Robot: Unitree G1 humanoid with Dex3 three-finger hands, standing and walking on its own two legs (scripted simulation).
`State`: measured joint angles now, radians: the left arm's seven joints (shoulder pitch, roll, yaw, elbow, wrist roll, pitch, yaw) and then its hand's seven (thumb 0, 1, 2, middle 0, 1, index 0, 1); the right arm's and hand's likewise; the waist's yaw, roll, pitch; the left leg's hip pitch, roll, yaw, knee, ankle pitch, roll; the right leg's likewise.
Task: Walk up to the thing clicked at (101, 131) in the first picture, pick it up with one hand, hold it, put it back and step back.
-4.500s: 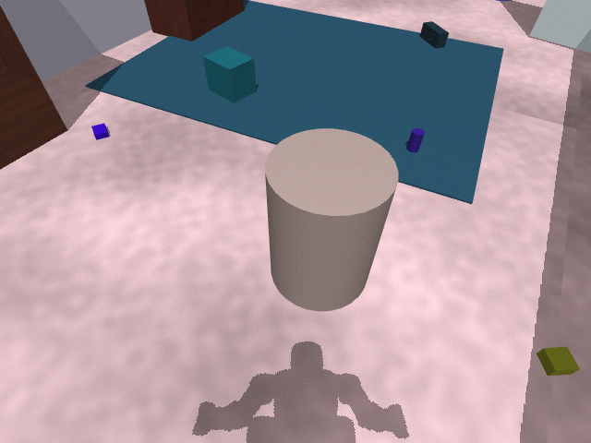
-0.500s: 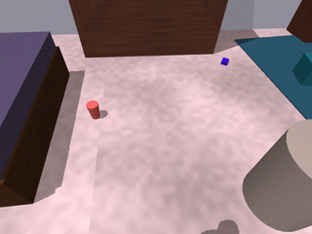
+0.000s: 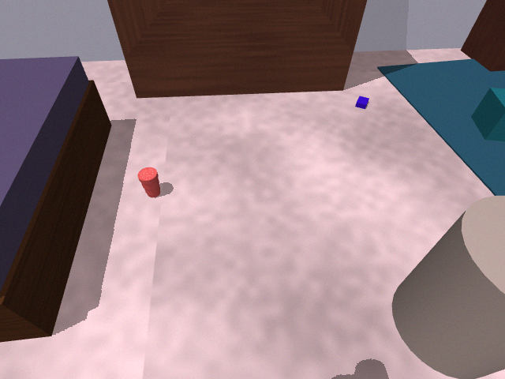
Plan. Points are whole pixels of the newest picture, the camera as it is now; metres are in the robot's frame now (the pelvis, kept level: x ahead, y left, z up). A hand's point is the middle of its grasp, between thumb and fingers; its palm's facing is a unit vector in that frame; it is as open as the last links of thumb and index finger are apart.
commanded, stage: stand
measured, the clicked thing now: (362, 102) +2.00 -0.81 -0.77
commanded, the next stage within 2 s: walk up in 1.56 s
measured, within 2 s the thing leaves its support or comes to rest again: neither
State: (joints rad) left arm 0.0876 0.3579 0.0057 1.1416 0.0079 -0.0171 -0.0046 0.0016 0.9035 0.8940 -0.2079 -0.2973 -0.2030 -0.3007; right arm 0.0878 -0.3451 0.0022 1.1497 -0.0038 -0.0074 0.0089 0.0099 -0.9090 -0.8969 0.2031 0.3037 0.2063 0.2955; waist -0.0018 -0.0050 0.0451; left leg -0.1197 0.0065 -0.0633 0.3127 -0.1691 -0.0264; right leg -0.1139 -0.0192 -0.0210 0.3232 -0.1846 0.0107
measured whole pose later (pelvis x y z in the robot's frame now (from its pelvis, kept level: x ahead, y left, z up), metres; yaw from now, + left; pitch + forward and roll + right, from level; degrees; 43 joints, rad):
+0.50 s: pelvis +0.00 +0.00 +0.00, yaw +0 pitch -2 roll +0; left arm 0.10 0.36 0.01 1.14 0.01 -0.01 -0.01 0.00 0.90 0.89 -0.21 -0.30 -0.20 -0.30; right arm 0.10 -0.35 0.01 1.14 0.00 -0.01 0.01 0.01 -0.91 -0.90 0.20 0.30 0.21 0.30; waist 0.00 0.00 0.05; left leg -0.11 0.01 -0.06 0.31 -0.17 -0.03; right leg -0.11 -0.02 -0.02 0.32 -0.19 0.01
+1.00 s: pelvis +0.00 +0.00 +0.00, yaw -1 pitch -1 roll +0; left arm 0.12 0.36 0.01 1.13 0.01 -0.01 -0.01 0.00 0.90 0.89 -0.21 -0.30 -0.20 -0.30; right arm 0.12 -0.35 0.00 1.14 -0.01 0.00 0.01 0.01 -0.91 -0.90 0.20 0.30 0.21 0.30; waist 0.00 -0.01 0.05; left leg -0.11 0.01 -0.05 0.31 -0.17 -0.03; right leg -0.12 -0.01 -0.01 0.32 -0.19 0.01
